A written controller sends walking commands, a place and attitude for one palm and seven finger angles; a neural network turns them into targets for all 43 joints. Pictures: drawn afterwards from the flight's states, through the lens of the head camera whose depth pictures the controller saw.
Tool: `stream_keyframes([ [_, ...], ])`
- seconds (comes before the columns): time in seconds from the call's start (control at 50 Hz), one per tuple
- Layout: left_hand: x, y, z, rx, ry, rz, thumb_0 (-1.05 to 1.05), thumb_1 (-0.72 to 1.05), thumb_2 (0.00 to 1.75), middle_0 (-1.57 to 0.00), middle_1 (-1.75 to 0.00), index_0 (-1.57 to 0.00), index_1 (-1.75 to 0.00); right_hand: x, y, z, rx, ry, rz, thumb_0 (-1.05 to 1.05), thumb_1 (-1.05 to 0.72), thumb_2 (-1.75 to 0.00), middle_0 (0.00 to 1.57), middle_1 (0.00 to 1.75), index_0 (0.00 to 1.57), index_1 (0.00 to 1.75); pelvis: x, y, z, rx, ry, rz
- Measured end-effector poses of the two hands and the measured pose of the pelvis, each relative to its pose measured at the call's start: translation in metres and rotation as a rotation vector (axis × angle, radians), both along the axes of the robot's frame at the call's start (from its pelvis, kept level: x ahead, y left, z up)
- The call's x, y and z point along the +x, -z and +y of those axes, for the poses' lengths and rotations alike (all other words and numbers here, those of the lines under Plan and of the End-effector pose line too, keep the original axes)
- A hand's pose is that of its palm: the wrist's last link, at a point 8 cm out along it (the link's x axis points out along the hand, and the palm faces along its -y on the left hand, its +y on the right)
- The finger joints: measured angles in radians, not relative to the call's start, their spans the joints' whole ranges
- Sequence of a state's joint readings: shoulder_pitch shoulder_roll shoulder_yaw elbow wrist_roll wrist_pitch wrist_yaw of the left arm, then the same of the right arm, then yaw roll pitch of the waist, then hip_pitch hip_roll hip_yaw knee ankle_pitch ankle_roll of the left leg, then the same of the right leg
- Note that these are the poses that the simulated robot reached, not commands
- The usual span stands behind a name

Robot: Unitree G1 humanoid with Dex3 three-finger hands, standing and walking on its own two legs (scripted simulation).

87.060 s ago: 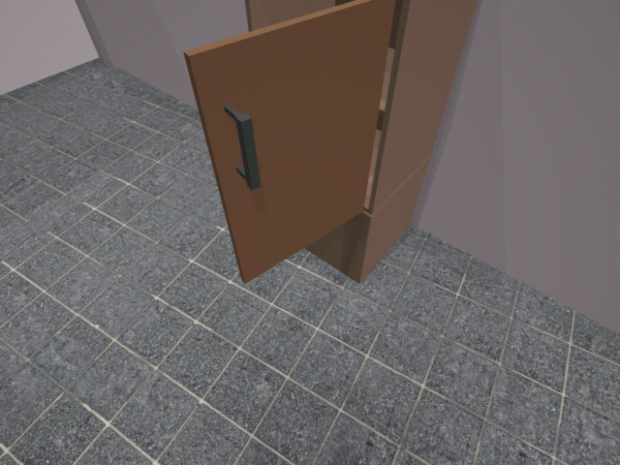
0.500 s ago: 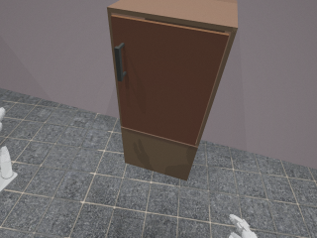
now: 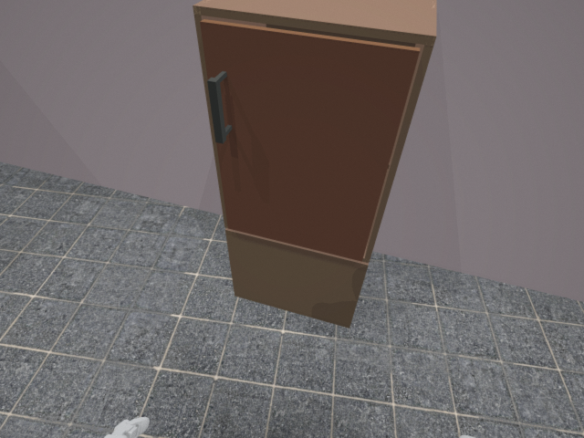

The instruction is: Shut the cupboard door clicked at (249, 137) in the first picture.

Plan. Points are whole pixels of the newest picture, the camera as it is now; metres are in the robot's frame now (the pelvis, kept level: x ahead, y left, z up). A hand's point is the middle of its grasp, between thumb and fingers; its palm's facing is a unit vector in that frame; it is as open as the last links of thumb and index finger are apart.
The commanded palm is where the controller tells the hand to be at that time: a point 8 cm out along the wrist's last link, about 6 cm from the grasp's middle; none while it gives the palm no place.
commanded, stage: let the arm hang, fingers relaxed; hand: left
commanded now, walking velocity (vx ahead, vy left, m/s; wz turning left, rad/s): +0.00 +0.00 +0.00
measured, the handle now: (221, 108) +0.76 +0.17 +0.10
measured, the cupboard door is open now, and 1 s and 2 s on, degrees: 0 0 0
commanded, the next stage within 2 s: look to check the result in 0.86 s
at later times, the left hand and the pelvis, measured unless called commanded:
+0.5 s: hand out of the picture -0.09 +0.15 -0.15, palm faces +0.05 -0.98 -0.21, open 7.4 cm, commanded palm none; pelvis +0.02 -0.01 +0.02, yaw -1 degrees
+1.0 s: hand out of the picture +0.01 +0.11 -0.16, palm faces +0.05 -0.99 -0.14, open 7.4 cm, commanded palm none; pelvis +0.04 -0.04 +0.01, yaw -1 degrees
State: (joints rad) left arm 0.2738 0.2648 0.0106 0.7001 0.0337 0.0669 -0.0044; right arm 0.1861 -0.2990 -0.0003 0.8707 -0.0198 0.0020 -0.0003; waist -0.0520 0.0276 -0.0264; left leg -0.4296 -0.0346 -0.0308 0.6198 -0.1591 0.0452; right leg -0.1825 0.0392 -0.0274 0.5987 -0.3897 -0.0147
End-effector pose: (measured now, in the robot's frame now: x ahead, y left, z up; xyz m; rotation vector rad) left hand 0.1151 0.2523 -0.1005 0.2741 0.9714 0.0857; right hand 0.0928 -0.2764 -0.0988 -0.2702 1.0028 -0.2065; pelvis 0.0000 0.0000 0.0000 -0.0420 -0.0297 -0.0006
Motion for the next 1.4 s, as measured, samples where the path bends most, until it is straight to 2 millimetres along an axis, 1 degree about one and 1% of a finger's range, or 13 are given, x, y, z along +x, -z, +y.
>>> stream_keyframes([
  [0.04,-0.037,0.031,-0.020,-0.073,-0.022,0.165,0.01,0.90,0.89,-0.19,-0.30,-0.19,-0.30,-0.028,0.006,0.000,-0.012,0.039,0.104,0.00,-0.90,-0.90,0.20,0.30,0.20,0.30,0.004,0.000,0.000,-0.002,-0.001,-0.005],
  [0.08,-0.072,0.050,-0.036,-0.126,-0.049,0.308,0.01,0.91,0.89,-0.20,-0.30,-0.20,-0.30,-0.058,0.009,0.004,-0.013,0.074,0.213,0.00,-0.91,-0.90,0.20,0.29,0.20,0.30,0.008,-0.001,0.000,0.000,0.001,-0.006],
  [0.14,-0.120,0.056,-0.048,-0.168,-0.108,0.470,0.01,0.93,0.89,-0.20,-0.30,-0.20,-0.30,-0.098,0.011,0.018,0.008,0.106,0.362,0.01,-0.91,-0.90,0.20,0.29,0.20,0.29,0.013,-0.005,-0.002,0.012,0.005,0.008],
  [0.2,-0.160,0.047,-0.053,-0.170,-0.165,0.577,0.01,0.93,0.89,-0.20,-0.30,-0.20,-0.30,-0.126,0.013,0.033,0.051,0.127,0.474,0.01,-0.91,-0.90,0.20,0.29,0.20,0.29,0.015,-0.011,-0.003,0.021,0.005,0.022],
  [0.28,-0.200,0.029,-0.052,-0.133,-0.224,0.669,0.01,0.92,0.89,-0.20,-0.30,-0.20,-0.30,-0.139,0.019,0.052,0.120,0.139,0.534,0.01,-0.90,-0.90,0.20,0.30,0.20,0.30,0.018,-0.015,-0.005,0.026,0.003,0.030],
  [0.36,-0.220,0.016,-0.049,-0.086,-0.254,0.711,0.00,0.91,0.89,-0.20,-0.30,-0.20,-0.30,-0.130,0.030,0.064,0.178,0.140,0.509,0.01,-0.90,-0.90,0.20,0.30,0.20,0.30,0.020,-0.016,-0.008,0.028,0.005,0.021],
  [0.44,-0.218,0.014,-0.050,-0.058,-0.260,0.694,0.00,0.91,0.89,-0.19,-0.30,-0.19,-0.30,-0.110,0.038,0.070,0.217,0.130,0.447,0.00,-0.90,-0.90,0.20,0.30,0.20,0.30,0.022,-0.016,-0.012,0.031,0.010,0.008],
  [0.56,-0.187,0.023,-0.062,-0.069,-0.247,0.587,0.00,0.91,0.89,-0.19,-0.30,-0.19,-0.30,-0.094,0.043,0.059,0.212,0.113,0.403,0.02,-0.92,-0.90,0.20,0.30,0.20,0.30,0.026,-0.015,-0.017,0.038,0.010,-0.008],
  [0.72,-0.136,0.035,-0.088,-0.129,-0.199,0.468,0.00,0.91,0.89,-0.19,-0.30,-0.19,-0.30,-0.089,0.038,0.039,0.179,0.126,0.377,0.01,-0.91,-0.90,0.20,0.29,0.20,0.30,0.030,-0.014,-0.027,0.041,0.009,-0.010],
  [0.84,-0.115,0.037,-0.099,-0.147,-0.185,0.443,0.00,0.91,0.89,-0.20,-0.30,-0.20,-0.30,-0.093,0.036,0.034,0.168,0.135,0.402,0.00,-0.91,-0.90,0.20,0.29,0.20,0.29,0.035,-0.014,-0.034,0.039,0.008,-0.007],
  [1.04,-0.117,0.035,-0.093,-0.115,-0.205,0.487,0.00,0.91,0.89,-0.20,-0.30,-0.20,-0.30,-0.090,0.035,0.033,0.173,0.136,0.438,0.00,-0.91,-0.90,0.20,0.29,0.20,0.30,0.042,-0.014,-0.039,0.036,0.008,-0.006],
  [1.22,-0.128,0.030,-0.085,-0.090,-0.220,0.532,0.00,0.91,0.89,-0.19,-0.30,-0.19,-0.30,-0.071,0.036,0.031,0.172,0.119,0.413,0.00,-0.91,-0.90,0.20,0.29,0.20,0.30,0.048,-0.015,-0.039,0.043,0.014,-0.008],
  [1.4,-0.126,0.030,-0.086,-0.093,-0.215,0.535,0.00,0.91,0.89,-0.19,-0.30,-0.19,-0.30,-0.055,0.034,0.022,0.150,0.111,0.388,0.00,-0.91,-0.90,0.20,0.29,0.20,0.30,0.051,-0.015,-0.038,0.045,0.018,-0.009],
])
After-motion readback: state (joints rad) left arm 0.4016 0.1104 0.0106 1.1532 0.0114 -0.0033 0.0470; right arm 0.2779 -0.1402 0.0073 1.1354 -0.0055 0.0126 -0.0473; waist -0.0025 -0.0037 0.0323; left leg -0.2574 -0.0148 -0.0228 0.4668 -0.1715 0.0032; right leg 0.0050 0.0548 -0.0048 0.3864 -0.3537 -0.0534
